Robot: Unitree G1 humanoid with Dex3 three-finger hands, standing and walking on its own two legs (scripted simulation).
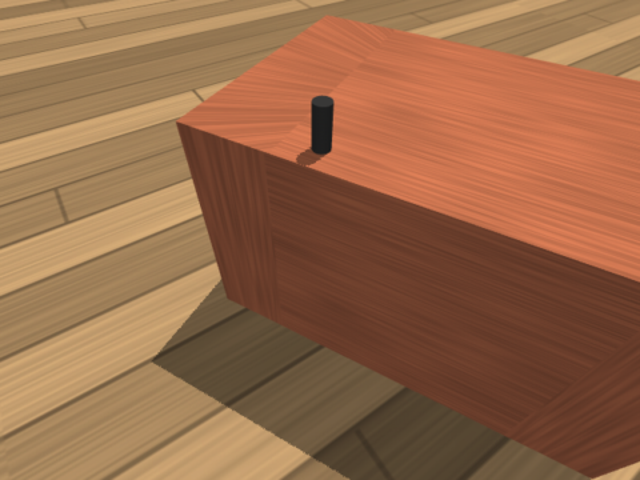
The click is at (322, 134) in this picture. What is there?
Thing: slim round
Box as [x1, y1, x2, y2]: [312, 96, 333, 154]
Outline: 316,96 312,99 312,150 316,153 322,154 328,152 331,148 333,100 327,96
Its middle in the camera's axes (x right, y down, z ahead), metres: +0.01 -0.24 +0.80
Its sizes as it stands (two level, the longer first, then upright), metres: 0.043 0.043 0.111
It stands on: a support 0.75 m high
